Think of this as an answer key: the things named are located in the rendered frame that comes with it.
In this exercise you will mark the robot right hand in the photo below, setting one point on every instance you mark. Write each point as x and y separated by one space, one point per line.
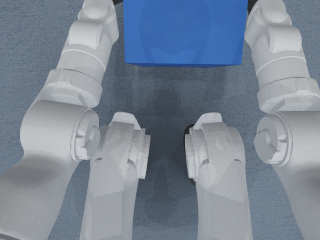
250 5

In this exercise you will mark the robot right foot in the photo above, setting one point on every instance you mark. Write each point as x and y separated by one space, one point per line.
187 131

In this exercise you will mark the robot left thigh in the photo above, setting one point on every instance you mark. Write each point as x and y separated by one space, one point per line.
112 185

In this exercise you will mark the carton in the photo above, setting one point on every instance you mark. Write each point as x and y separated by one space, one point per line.
184 33

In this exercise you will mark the robot left forearm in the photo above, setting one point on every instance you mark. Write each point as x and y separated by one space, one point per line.
83 61

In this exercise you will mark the robot left upper arm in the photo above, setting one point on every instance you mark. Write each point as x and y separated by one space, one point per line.
55 137

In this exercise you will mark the robot right forearm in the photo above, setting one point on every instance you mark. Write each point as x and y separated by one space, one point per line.
279 60

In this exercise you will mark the robot right upper arm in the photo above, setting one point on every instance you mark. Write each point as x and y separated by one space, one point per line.
290 142

